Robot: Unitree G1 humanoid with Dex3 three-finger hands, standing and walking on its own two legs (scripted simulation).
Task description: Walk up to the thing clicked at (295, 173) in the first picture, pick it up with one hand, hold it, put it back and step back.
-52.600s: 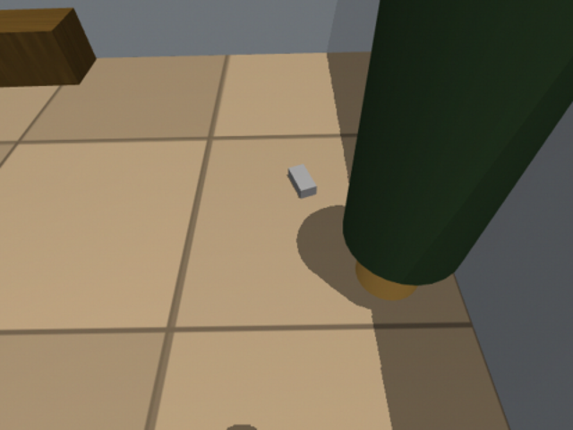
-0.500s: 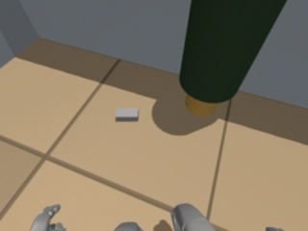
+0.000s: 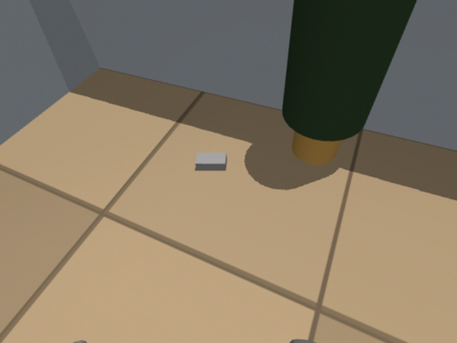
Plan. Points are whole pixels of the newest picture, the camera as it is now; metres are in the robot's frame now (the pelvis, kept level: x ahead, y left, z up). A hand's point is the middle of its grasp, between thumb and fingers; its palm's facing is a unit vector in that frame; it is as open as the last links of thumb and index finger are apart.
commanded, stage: step back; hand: left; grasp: from above
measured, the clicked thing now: (211, 161) +1.10 +0.20 -0.73
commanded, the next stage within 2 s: stand in 0.86 s
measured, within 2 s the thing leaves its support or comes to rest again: neither
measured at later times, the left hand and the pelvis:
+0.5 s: hand out of the picture +0.05 +0.27 -0.14, palm faces +0.02 -0.94 -0.35, open 7.4 cm; pelvis +0.00 +0.01 +0.01, yaw +0 degrees
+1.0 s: hand (110, 326) +0.17 +0.27 -0.13, palm faces -0.03 -0.93 -0.35, open 7.4 cm; pelvis +0.04 +0.02 +0.02, yaw -2 degrees
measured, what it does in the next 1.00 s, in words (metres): steps on the spot: left foot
